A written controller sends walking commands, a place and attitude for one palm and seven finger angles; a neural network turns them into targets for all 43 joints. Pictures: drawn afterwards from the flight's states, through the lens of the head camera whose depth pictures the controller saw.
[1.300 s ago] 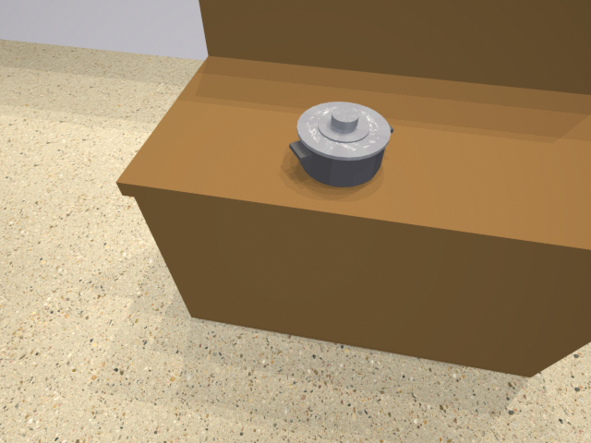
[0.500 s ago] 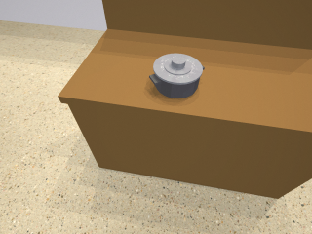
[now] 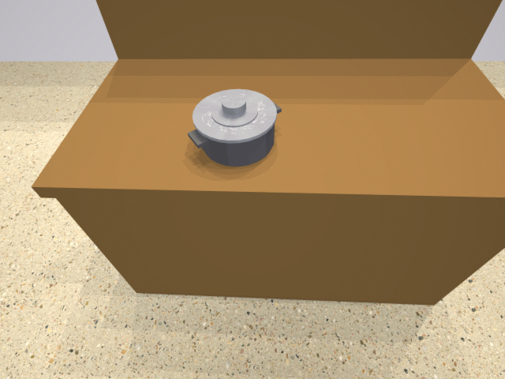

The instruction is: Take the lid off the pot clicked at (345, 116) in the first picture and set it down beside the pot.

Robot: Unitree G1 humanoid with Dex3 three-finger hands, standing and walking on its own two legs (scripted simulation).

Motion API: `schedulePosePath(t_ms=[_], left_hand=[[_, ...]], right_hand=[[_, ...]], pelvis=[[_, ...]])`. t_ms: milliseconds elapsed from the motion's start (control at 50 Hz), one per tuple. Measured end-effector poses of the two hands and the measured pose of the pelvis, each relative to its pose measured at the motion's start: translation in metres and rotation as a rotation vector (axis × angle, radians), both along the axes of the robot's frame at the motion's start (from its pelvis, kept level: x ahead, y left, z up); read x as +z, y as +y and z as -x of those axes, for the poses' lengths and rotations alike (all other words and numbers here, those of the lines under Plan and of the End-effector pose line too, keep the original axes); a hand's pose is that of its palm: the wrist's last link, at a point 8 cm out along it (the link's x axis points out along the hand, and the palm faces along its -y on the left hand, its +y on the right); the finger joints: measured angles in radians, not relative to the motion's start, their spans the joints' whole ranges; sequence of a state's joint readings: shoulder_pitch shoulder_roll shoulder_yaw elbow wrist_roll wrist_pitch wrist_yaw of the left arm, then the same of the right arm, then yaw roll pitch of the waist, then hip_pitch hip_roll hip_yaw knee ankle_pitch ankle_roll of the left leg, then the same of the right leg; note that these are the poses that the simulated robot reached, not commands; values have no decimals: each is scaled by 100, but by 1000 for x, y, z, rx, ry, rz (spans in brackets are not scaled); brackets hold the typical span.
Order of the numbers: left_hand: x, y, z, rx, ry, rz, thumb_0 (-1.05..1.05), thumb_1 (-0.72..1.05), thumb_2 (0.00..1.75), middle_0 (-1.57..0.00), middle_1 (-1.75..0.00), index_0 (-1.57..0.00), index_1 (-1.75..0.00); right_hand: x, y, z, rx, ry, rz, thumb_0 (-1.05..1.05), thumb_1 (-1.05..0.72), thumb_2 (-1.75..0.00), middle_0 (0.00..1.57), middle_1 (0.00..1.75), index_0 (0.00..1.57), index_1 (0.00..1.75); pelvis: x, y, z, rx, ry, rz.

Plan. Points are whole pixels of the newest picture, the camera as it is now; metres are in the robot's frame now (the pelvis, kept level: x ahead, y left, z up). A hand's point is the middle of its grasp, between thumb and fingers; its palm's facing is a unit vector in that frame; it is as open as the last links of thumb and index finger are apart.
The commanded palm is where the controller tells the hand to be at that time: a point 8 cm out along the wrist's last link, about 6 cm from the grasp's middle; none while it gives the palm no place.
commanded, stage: take the last steps up to it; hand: left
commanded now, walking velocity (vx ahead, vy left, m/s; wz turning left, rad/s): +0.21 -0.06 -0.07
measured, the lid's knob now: (233, 104) +0.65 +0.08 +0.07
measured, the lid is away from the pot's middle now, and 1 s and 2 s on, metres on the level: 0.00 0.00 0.00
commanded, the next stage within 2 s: come to a stop and stand still in 0.20 s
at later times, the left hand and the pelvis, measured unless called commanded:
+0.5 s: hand out of the picture +0.13 +0.15 -0.18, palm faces +0.02 -0.99 -0.14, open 7.3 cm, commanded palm none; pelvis +0.14 +0.00 +0.00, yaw -3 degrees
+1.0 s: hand (177, 355) +0.19 +0.17 -0.18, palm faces -0.04 -0.97 -0.25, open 7.3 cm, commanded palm none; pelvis +0.10 -0.02 -0.02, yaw -2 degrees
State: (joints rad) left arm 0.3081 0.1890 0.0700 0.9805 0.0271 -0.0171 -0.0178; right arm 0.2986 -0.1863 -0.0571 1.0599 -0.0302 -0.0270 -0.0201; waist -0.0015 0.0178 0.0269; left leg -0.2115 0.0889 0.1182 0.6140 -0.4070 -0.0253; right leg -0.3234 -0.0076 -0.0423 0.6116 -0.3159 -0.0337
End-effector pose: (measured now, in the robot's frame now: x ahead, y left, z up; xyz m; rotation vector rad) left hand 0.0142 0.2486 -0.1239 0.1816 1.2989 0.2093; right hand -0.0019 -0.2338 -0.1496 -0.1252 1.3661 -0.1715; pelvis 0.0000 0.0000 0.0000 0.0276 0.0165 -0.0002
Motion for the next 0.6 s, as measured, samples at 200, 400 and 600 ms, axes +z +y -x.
schedulePosePath(t_ms=[200, 400, 600], left_hand=[[5, -50, -17, 20, 87, 65, 0, 91, 90, -20, -30, -20, -29], [-20, -61, -60, 28, 167, 137, 0, 91, 90, -20, -30, -20, -30], [-19, -22, -161, -40, 34, 56, 0, 91, 90, -20, -30, -20, -29]], right_hand=[[26, -28, -90, -6, -78, 25, 1, -91, -89, 20, 29, 20, 30], [27, 3, -209, 31, -206, 18, 0, -91, -89, 20, 29, 20, 30], [33, 16, -224, 8, -197, 40, -2, -93, -89, 20, 30, 20, 30]], pelvis=[[17, -19, -54, -21, 9, 20], [5, -9, -125, -45, -19, 56], [10, -1, -134, -51, -14, 54]])
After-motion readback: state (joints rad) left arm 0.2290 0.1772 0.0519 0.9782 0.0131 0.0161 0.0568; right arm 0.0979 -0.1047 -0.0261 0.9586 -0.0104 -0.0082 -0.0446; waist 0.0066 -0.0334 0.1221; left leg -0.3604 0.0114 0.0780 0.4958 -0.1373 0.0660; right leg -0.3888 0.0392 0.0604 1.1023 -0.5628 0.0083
